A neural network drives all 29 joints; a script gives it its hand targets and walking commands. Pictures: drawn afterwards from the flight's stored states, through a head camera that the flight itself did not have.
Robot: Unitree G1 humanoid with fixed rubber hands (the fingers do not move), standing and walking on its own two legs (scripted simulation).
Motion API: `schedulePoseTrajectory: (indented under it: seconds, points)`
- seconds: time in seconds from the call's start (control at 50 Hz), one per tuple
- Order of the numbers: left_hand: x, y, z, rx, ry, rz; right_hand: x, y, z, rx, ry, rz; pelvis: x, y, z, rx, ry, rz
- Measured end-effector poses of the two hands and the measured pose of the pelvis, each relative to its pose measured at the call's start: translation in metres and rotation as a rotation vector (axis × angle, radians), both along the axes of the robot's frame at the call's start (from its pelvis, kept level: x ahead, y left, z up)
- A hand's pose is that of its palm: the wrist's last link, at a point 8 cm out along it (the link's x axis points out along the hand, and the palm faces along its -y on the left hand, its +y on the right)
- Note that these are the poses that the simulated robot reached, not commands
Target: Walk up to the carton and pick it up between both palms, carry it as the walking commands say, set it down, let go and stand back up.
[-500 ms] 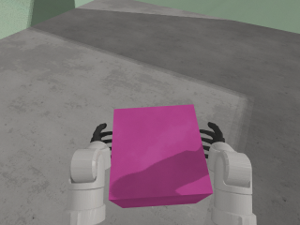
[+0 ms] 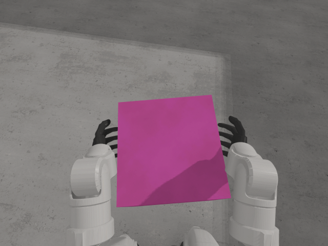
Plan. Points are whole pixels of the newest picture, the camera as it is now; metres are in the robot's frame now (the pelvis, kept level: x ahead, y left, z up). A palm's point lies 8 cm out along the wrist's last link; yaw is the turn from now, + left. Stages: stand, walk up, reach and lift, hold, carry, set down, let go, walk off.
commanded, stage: carry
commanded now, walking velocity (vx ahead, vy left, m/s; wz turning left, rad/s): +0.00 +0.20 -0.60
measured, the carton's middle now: (169, 155) +0.32 -0.01 -0.02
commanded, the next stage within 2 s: none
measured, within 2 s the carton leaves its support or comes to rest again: neither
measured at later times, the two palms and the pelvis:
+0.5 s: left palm (82, 137) +0.32 +0.19 +0.07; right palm (217, 168) +0.26 -0.10 +0.08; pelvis +0.01 +0.12 +0.01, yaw -17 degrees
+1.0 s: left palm (77, 122) +0.36 +0.21 +0.07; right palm (193, 189) +0.21 -0.04 +0.08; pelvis +0.04 +0.24 +0.01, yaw -35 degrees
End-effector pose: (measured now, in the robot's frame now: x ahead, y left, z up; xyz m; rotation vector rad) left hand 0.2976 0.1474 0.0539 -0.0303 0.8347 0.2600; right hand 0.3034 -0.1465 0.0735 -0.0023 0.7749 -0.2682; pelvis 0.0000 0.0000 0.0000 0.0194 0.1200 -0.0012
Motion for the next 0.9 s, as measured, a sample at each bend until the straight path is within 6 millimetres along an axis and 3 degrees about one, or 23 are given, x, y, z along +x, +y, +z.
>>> schedulePoseTrajectory:
  seconds: [0.16, 0.26, 0.34, 0.48, 0.62, 0.78, 0.9]
  points:
    - [0.007, 0.008, 0.018, 0.089, -0.001, -0.057, -0.012, 0.008, -0.009, 0.063, 0.000, -0.035, 0.007, 0.029, 0.000, -0.013, -0.014, -0.081]
    - [0.014, 0.013, 0.010, 0.035, 0.031, -0.138, -0.026, 0.014, 0.000, 0.016, 0.032, -0.124, 0.004, 0.056, 0.008, 0.008, -0.005, -0.129]
    - [0.022, 0.022, 0.002, 0.000, 0.009, -0.207, -0.036, 0.027, 0.005, -0.013, 0.012, -0.197, 0.006, 0.085, 0.001, -0.006, -0.011, -0.167]
    - [0.026, 0.043, 0.009, 0.031, 0.034, -0.263, -0.046, 0.050, 0.006, 0.010, 0.038, -0.245, 0.010, 0.119, 0.010, -0.041, -0.025, -0.290]
    - [0.040, 0.035, 0.029, 0.099, -0.051, -0.322, -0.055, 0.048, -0.003, 0.087, -0.048, -0.315, 0.014, 0.142, 0.001, -0.039, -0.027, -0.369]
    - [0.046, 0.027, 0.008, 0.047, 0.050, -0.488, -0.092, 0.057, 0.000, 0.042, 0.051, -0.491, 0.019, 0.181, 0.012, -0.006, -0.029, -0.445]
    - [0.064, 0.042, 0.007, 0.002, -0.012, -0.566, -0.092, 0.083, 0.010, 0.012, -0.013, -0.580, 0.032, 0.222, 0.004, -0.021, -0.027, -0.527]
